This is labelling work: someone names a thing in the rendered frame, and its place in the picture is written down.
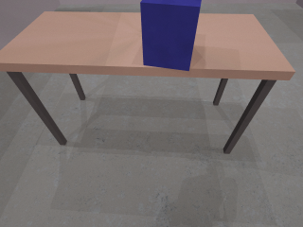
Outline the carton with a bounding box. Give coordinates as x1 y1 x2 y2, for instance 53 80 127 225
140 0 202 71

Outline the table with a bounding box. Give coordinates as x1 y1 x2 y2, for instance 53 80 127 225
0 11 295 154

